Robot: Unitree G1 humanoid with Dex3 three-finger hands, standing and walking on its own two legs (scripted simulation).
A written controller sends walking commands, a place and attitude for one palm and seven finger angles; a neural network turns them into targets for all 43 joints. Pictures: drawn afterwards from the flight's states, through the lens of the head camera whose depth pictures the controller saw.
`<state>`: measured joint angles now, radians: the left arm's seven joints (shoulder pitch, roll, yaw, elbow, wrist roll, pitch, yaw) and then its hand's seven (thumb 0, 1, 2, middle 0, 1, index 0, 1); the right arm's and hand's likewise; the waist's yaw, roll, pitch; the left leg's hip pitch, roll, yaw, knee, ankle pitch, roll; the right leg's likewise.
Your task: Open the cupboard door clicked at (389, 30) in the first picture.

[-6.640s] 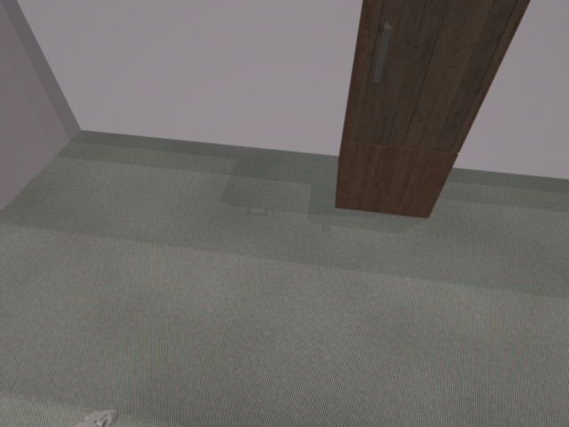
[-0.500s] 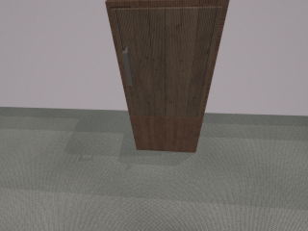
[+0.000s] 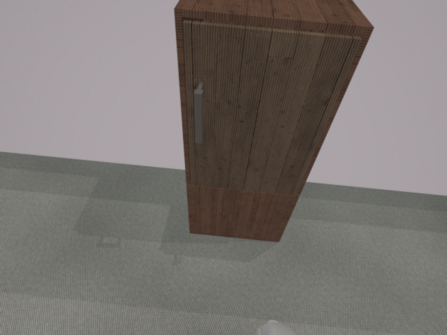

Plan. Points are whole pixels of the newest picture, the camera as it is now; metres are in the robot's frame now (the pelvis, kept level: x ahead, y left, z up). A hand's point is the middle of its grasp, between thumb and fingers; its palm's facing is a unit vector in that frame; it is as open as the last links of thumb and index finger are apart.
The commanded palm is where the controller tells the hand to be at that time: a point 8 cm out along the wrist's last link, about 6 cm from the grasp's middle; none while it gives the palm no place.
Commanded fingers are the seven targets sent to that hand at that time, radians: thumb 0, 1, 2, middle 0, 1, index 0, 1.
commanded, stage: take the last steps up to it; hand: left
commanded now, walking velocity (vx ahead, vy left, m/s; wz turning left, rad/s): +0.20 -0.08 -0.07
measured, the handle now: (199, 113) +0.67 +0.11 +0.01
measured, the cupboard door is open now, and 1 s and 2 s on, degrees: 0 0 0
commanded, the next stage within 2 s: come to a stop and stand still in 0.12 s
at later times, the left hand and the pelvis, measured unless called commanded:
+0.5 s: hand (170, 310) +0.21 +0.12 -0.16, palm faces +0.04 -0.97 -0.25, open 7.2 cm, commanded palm none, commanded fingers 0.00 0.90 0.90 -0.20 -0.30 -0.20 -0.30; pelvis +0.12 -0.06 -0.01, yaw +0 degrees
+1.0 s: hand out of the picture +0.10 +0.19 -0.18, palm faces +0.06 -0.98 -0.21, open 7.4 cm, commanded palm none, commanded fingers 0.00 0.90 0.90 -0.20 -0.30 -0.20 -0.30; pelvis +0.10 +0.00 +0.00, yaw -1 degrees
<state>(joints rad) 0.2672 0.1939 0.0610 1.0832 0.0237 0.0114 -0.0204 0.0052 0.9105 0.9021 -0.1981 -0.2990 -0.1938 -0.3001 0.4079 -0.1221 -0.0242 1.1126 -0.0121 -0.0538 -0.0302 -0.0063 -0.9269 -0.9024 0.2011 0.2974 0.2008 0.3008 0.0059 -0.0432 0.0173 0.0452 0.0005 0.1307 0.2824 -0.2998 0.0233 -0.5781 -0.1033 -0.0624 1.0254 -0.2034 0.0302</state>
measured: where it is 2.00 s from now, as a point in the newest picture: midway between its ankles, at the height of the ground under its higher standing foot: outside the picture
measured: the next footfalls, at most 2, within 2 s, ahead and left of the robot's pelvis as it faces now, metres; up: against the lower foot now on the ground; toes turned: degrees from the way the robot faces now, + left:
right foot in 0.18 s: +0.23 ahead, -0.14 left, +0.00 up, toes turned -8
left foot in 0.74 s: +0.11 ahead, +0.11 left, +0.00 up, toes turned +2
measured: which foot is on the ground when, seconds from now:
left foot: down 0.00-0.20, up 0.22-0.72, down 0.74-1.00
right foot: up 0.00-0.16, down 0.18-0.76, up 0.78-1.00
